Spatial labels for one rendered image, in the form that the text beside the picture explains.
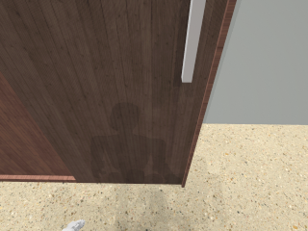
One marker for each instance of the wardrobe door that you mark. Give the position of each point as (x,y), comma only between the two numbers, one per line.
(102,79)
(24,149)

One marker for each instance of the handle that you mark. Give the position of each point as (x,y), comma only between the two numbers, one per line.
(196,13)

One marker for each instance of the left robot hand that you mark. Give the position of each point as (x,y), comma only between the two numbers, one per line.
(75,225)

